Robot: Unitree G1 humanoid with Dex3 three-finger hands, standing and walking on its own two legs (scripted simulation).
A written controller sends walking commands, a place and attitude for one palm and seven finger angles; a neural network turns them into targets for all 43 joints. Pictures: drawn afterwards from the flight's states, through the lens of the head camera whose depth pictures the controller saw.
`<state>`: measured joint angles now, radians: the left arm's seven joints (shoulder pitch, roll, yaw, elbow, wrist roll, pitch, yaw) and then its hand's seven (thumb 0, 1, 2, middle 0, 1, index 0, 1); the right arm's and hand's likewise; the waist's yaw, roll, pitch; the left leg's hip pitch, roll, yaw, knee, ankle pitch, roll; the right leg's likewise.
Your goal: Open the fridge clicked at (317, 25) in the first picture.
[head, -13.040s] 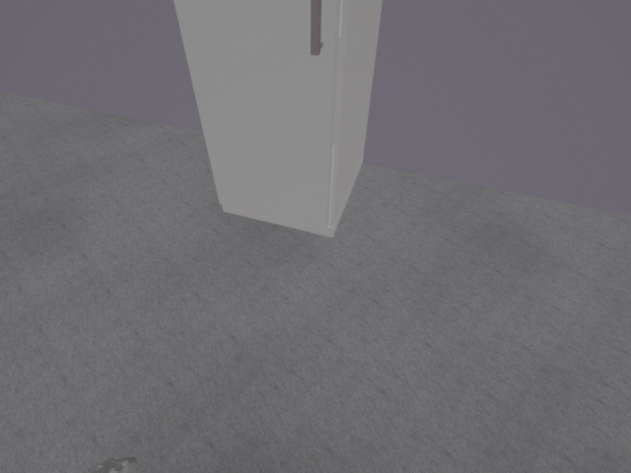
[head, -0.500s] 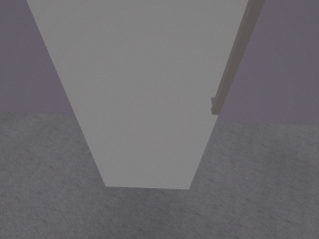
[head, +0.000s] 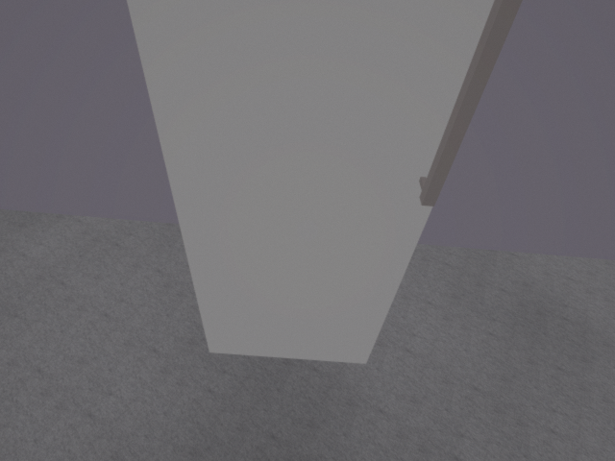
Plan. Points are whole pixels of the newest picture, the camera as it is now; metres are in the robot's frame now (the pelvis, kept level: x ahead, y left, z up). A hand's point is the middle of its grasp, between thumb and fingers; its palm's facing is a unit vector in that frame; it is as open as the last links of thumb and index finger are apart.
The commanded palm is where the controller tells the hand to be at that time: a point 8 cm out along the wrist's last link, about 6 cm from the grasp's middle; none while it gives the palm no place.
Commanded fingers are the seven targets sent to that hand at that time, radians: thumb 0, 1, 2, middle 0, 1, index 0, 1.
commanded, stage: come to a stop and stand still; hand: right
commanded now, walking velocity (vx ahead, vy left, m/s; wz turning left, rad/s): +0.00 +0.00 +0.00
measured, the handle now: (460, 102) +0.55 -0.16 +0.25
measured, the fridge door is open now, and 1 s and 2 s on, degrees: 0 0 0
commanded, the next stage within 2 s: look again from close up in 0.90 s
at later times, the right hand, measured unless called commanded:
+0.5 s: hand out of the picture -0.07 -0.17 -0.17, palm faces +0.07 +0.98 -0.20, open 7.4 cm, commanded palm none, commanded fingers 0.00 -0.90 -0.90 0.20 0.30 0.20 0.30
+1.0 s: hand out of the picture -0.12 -0.15 -0.16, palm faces +0.04 +0.99 -0.17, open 7.4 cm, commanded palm none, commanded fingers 0.00 -0.90 -0.90 0.20 0.30 0.20 0.30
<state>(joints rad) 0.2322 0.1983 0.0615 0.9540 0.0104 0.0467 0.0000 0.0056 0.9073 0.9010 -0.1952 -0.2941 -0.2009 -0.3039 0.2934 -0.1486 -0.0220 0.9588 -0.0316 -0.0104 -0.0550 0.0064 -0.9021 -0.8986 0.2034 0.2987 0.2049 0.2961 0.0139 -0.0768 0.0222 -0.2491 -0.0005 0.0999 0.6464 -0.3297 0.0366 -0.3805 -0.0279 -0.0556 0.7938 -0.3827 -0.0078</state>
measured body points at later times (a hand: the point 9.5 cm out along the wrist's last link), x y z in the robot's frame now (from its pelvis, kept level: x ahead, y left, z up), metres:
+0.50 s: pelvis -0.08 +0.01 +0.01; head -0.11 +0.00 +0.46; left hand -0.11 +0.23 -0.15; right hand -0.07 -0.22 -0.16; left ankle +0.02 +0.10 -0.72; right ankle -0.11 -0.09 -0.72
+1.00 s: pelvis -0.11 +0.01 +0.02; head -0.10 +0.01 +0.46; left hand -0.12 +0.22 -0.14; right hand -0.12 -0.20 -0.15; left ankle -0.07 +0.12 -0.72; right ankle -0.11 -0.09 -0.72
